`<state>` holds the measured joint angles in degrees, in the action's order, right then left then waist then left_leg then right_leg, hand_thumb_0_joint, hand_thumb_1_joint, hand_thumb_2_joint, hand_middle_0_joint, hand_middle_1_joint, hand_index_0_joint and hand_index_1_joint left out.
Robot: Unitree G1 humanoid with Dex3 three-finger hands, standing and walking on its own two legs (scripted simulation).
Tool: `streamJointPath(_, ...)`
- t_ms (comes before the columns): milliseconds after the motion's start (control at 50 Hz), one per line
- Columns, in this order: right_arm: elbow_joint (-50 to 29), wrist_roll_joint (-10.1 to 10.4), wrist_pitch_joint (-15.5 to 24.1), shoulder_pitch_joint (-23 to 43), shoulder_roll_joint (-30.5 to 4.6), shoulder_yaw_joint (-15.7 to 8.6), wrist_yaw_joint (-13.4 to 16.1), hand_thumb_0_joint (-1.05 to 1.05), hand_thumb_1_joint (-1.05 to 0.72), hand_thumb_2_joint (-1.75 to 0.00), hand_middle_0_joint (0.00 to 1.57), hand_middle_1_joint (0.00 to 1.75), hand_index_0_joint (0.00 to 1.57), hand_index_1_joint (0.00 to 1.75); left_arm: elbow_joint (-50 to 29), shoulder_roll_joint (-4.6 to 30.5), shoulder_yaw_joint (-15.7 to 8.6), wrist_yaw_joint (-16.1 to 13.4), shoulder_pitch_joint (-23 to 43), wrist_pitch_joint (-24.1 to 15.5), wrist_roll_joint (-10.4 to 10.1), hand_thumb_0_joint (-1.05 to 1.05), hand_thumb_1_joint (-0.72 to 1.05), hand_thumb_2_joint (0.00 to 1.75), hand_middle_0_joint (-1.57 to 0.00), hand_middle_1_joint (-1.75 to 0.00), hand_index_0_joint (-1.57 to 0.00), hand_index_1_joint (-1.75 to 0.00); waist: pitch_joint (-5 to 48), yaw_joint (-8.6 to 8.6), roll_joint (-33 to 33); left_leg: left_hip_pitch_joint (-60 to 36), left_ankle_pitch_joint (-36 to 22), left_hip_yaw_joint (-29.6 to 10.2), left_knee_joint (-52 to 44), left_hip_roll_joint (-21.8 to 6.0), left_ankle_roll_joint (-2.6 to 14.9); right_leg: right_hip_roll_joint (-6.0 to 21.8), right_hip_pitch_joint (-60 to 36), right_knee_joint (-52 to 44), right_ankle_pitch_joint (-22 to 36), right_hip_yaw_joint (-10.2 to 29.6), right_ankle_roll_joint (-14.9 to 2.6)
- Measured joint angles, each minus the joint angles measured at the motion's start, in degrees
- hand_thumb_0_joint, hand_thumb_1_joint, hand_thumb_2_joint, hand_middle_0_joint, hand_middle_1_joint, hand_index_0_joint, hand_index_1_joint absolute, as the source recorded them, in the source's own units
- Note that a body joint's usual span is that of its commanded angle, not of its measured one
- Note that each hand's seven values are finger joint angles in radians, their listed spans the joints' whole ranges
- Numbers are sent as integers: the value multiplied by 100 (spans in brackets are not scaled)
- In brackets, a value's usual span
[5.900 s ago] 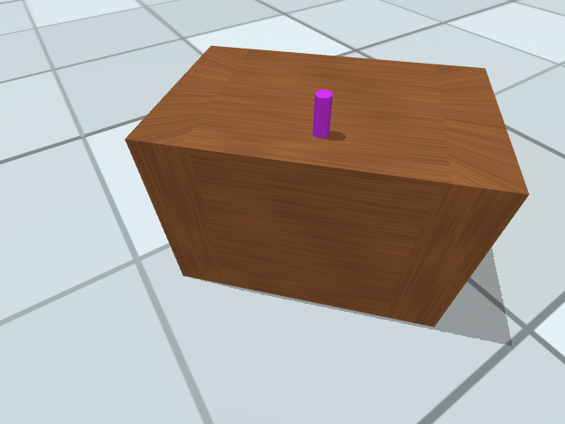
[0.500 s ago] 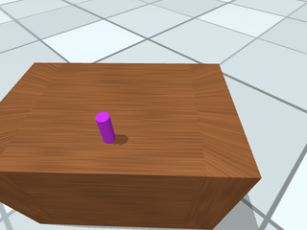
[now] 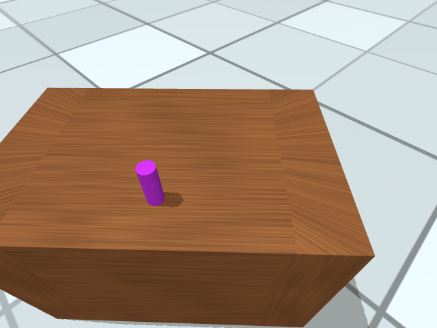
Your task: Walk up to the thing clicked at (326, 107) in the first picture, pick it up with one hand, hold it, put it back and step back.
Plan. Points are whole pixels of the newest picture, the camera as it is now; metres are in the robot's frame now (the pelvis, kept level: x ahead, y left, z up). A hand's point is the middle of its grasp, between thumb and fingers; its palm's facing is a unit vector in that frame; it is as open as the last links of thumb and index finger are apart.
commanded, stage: rise first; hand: left
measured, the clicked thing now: (151, 184) +0.45 +0.20 -0.02
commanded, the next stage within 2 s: go down in 1.72 s
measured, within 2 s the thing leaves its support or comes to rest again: neither
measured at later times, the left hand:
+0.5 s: hand (104, 313) +0.18 +0.24 -0.08, palm faces +0.21 -0.91 -0.35, open 16.3 cm
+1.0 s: hand (85, 304) +0.17 +0.24 +0.01, palm faces +0.27 -0.89 -0.37, open 17.5 cm
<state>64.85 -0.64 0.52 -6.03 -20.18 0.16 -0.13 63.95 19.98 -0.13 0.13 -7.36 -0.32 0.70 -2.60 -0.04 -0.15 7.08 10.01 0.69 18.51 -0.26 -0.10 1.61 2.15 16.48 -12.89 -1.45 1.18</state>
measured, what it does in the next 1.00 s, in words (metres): stands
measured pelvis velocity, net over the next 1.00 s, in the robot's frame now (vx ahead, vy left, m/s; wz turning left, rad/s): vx -0.01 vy -0.01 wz -0.01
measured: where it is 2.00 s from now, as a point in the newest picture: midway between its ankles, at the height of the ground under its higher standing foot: outside the picture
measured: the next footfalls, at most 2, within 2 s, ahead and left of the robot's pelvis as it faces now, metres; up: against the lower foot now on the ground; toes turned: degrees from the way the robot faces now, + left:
none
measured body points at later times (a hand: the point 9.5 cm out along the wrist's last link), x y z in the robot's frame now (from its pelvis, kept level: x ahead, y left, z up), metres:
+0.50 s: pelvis +0.00 +0.00 -0.01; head +0.01 -0.01 +0.44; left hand +0.17 +0.29 -0.06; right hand +0.15 -0.27 -0.10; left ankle +0.00 +0.12 -0.75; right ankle -0.04 -0.13 -0.75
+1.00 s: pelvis -0.01 -0.01 +0.00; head -0.01 -0.03 +0.44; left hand +0.16 +0.28 +0.04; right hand +0.14 -0.27 -0.11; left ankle +0.00 +0.12 -0.75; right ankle -0.04 -0.13 -0.75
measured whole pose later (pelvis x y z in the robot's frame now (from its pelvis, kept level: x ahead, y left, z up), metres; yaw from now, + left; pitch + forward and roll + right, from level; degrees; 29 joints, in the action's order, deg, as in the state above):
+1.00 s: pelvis -0.01 -0.01 +0.00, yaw -1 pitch -3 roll +0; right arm 37.4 1.2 3.1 -13.5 -13.6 -5.0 3.5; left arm 4.0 16.7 -10.8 -2.7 -24.1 -5.9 -2.9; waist -1.8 -2.3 -2.8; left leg 8.2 11.7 1.0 22.7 -1.2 -0.9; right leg 0.8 4.6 23.0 -15.6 -1.0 0.1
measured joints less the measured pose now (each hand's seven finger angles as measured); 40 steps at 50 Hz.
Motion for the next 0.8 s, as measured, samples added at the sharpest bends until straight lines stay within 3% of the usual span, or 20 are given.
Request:
streamJointPath(60,-590,360,198,4,73,-45,140,1,-87,-86,17,26,17,26,-597,-71,-26,-120,-28,-128,-354,1,86,85,-17,-25,-17,-26,-77,10,-10,310,110,24,312,-11,1,-3,360,398,-143,32,-15)
streamJointPath(100,-810,452,383,171,165,-180,218,1,-80,-80,14,22,15,22,-853,-158,-161,-191,145,-304,-466,1,80,79,-15,-21,-15,-22,-121,9,-22,592,171,33,542,-26,0,-13,661,660,-217,46,-23)
streamJointPath(180,-1107,388,454,454,340,-514,313,1,-61,-61,10,14,11,15,-1231,-278,-506,-285,507,-422,-408,1,61,60,-11,-14,-12,-15,-24,-22,-26,1036,241,52,827,-58,-4,-38,1130,978,-297,75,-30)
streamJointPath(260,-1546,337,390,213,442,-674,318,1,-36,-41,8,10,8,10,-1783,-321,-730,-321,330,-421,-314,0,37,40,-9,-10,-10,-10,175,-50,-11,1004,235,92,733,-72,-14,-51,1123,900,-284,114,-36)
streamJointPath(400,-2206,337,122,-365,510,-585,374,1,5,-20,6,6,6,7,-2632,-340,-772,-436,-269,-244,-316,0,-2,17,-7,-6,-8,-6,334,-82,-42,728,285,136,612,-72,-25,-50,874,800,-330,154,-43)
streamJointPath(540,-2869,295,130,-693,637,-412,436,0,33,-9,6,5,6,6,-3612,-373,-799,-504,-688,-246,-314,0,-34,6,-5,-5,-7,-4,287,-123,-87,467,304,118,559,-83,-42,-62,597,723,-343,134,-58)
streamJointPath(800,-2887,235,169,-805,667,-459,360,0,51,-3,6,5,6,5,-5269,-376,-929,-342,-1400,-327,-376,-1,-49,1,-4,-4,-5,-4,205,-192,-215,172,252,88,457,-85,-56,-68,299,639,-312,101,-76)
